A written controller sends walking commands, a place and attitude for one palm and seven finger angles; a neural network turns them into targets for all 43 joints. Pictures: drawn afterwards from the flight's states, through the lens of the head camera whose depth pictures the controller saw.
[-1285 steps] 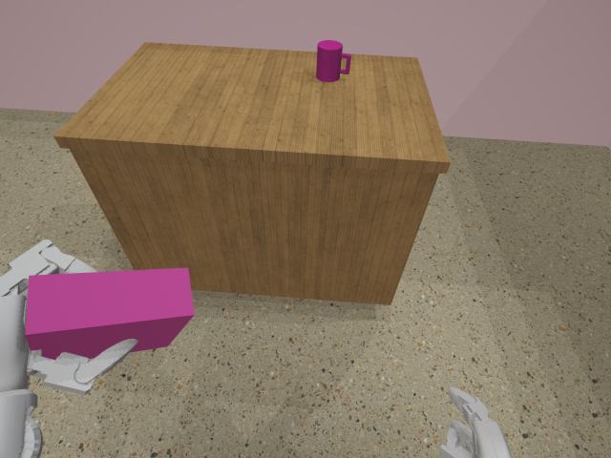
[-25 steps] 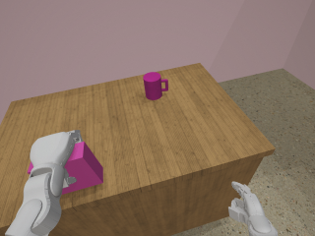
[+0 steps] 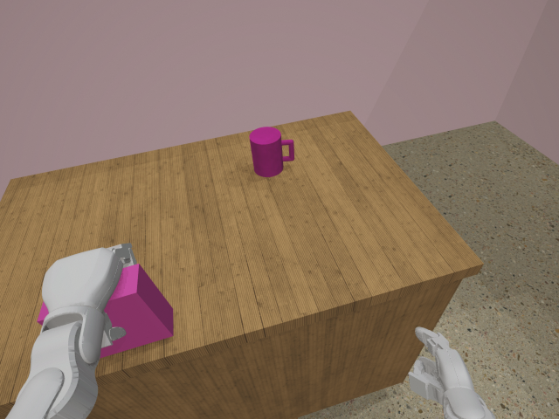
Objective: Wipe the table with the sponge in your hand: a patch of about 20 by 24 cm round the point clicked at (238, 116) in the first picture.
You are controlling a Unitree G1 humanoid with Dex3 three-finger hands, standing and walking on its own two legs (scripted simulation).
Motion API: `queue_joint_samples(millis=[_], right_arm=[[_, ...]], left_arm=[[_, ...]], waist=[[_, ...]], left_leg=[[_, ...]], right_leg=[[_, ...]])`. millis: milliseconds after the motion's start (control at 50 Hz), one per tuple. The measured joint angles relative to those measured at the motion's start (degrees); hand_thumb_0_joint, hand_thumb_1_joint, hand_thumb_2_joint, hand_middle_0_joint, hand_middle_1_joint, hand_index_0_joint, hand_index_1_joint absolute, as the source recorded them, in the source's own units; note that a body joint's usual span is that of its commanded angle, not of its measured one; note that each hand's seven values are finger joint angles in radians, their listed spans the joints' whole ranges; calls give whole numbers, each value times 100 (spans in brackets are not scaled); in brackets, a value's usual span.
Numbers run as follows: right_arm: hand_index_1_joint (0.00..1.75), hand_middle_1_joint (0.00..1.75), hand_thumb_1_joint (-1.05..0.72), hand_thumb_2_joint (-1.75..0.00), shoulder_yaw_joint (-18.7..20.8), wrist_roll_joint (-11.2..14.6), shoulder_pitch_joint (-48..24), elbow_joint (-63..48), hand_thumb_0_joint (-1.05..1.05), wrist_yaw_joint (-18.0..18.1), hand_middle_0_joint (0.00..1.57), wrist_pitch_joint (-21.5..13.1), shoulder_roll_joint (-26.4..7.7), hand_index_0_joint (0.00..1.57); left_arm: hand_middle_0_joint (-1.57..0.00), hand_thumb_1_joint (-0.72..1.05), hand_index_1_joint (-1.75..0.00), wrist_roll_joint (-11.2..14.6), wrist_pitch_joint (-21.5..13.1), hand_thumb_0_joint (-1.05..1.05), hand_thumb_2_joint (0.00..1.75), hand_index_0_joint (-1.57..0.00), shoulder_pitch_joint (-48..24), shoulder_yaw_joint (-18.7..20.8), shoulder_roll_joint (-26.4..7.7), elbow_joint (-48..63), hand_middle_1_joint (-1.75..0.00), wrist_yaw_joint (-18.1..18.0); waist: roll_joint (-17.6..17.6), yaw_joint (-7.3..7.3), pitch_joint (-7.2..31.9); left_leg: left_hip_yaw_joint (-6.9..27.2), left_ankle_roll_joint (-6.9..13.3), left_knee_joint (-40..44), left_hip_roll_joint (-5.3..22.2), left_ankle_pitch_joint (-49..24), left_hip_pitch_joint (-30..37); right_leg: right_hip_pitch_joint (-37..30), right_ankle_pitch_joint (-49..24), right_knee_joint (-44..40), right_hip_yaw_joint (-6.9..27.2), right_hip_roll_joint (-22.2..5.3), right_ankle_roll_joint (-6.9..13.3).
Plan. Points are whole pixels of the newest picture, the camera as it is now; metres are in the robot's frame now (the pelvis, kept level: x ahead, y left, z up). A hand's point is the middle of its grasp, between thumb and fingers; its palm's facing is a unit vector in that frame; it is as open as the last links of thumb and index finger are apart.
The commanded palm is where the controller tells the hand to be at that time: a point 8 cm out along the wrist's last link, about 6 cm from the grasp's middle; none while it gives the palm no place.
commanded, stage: lower the sponge onto the table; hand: left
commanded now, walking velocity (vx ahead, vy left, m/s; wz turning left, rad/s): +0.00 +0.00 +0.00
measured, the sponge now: (121, 321) +0.22 +0.29 +0.02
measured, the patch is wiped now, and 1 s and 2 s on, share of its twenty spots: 0.00 0.25 0.50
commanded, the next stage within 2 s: wipe forward along the first lane in 0.28 s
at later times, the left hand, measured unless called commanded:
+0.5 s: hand (114, 295) +0.23 +0.29 +0.07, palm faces -0.02 -0.06 -1.00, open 9.5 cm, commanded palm +0.22 +0.29 +0.12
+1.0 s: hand (119, 265) +0.29 +0.31 +0.06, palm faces -0.08 -0.03 -1.00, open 9.5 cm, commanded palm +0.27 +0.31 +0.10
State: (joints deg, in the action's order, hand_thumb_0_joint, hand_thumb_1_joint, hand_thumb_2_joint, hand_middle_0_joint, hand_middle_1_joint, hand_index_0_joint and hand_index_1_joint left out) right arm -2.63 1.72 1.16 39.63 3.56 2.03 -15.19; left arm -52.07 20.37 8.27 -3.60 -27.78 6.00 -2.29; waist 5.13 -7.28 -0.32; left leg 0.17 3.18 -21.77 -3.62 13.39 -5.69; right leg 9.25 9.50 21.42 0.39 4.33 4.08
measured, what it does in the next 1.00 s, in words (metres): stands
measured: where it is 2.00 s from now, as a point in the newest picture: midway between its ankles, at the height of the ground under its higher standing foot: outside the picture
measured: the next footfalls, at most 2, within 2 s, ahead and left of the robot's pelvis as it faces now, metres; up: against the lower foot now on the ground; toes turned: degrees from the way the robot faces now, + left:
none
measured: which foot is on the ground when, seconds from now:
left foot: down 0.00-1.00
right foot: down 0.00-1.00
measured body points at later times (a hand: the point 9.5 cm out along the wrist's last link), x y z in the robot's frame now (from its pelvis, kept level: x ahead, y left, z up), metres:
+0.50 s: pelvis +0.00 +0.00 +0.00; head -0.01 -0.04 +0.45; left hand +0.23 +0.29 +0.12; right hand +0.24 -0.20 -0.09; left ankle -0.02 +0.08 -0.74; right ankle +0.02 -0.08 -0.74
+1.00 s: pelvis +0.00 -0.02 -0.01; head +0.01 -0.05 +0.44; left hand +0.29 +0.31 +0.12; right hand +0.19 -0.26 -0.12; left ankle -0.02 +0.08 -0.74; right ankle +0.02 -0.08 -0.74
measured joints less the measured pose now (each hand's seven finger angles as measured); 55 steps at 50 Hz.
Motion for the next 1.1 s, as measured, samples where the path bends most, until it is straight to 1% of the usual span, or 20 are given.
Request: queue_joint_samples(millis=[100,200,380,480,600,660,760,960,1100], right_arm=[[30,30,-90,-90,18,11,9,-3,1,-11,20,5,-19,20],[30,30,-90,-90,35,3,18,-5,1,-22,20,15,-9,20],[30,30,-90,-90,-10,47,-21,18,1,-16,20,72,29,20],[30,30,-90,-90,-28,70,-10,35,1,23,20,81,25,20],[30,30,-90,-90,-28,112,40,79,1,96,20,62,11,20],[30,30,-90,-90,-21,132,87,97,1,129,20,54,-11,20],[30,30,-90,-90,24,169,214,106,1,159,20,39,-85,20],[30,30,-90,-90,137,218,497,109,1,171,20,49,-198,20],[30,30,-90,-90,188,256,659,134,1,174,20,52,-227,20]], left_arm=[[-80,-46,-139,-25,123,0,105,-80,-16,-78,96,-60,-139,-30],[-80,-46,-139,-128,101,0,105,-80,-11,-189,174,-39,-140,-76],[-80,-46,-139,-182,191,-1,105,-81,-237,-264,220,-304,-139,-90],[-81,-47,-138,-218,166,-2,105,-81,-453,-283,197,-566,-139,-64],[-81,-47,-138,-221,66,-2,105,-81,-857,-224,115,-1086,-139,-61],[-81,-47,-138,-169,-21,-2,106,-81,-1047,-126,51,-1334,-139,-45],[-81,-47,-138,-152,-123,-2,106,-81,-1389,-38,-28,-1752,-139,-13],[-81,-48,-138,-118,-524,-1,106,-82,-1776,211,-219,-2419,-139,3],[-82,-49,-137,-107,-777,0,108,-82,-2105,311,-317,-2921,-138,-54]], waist=[[32,10,33],[48,0,70],[47,4,90],[45,17,113],[17,64,133],[-1,95,146],[-27,150,170],[-55,269,262],[-66,313,327]], left_leg=[[16,13,-7,-20,-11,-43],[20,24,1,-43,-26,-65],[32,21,-9,-51,-44,-123],[53,12,-41,-51,-45,-197],[85,-16,-100,-35,-34,-316],[89,-32,-138,-18,-20,-387],[114,-57,-217,-1,5,-536],[109,-97,-423,47,90,-851],[117,-115,-562,62,124,-1071]], right_leg=[[37,-1,9,-14,-21,-17],[75,10,39,-17,-44,-31],[136,3,65,-29,-52,-27],[206,11,98,-52,-53,-18],[310,19,135,-88,-39,10],[372,20,153,-95,-22,28],[504,34,201,-125,-5,54],[799,77,348,-137,45,98],[1006,95,458,-157,60,117]])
